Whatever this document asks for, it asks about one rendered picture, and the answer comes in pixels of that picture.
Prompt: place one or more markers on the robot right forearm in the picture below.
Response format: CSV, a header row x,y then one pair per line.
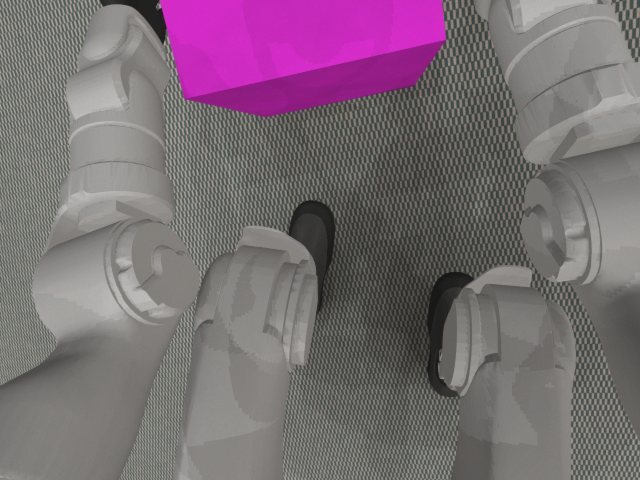
x,y
573,80

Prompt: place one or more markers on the robot right foot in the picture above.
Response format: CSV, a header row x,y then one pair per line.
x,y
445,290

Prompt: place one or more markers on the robot left hand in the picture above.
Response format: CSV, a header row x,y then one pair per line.
x,y
147,8

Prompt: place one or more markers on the robot foot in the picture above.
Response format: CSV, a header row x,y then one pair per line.
x,y
312,224
445,290

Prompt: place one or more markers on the right robot upper arm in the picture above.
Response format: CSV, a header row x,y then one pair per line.
x,y
582,225

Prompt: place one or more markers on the carton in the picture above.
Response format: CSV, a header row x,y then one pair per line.
x,y
269,57

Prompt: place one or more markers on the robot left forearm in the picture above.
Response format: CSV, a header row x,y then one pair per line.
x,y
116,135

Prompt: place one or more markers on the left robot upper arm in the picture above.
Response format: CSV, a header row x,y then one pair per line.
x,y
113,298

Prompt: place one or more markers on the robot left foot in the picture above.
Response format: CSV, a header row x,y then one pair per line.
x,y
312,224

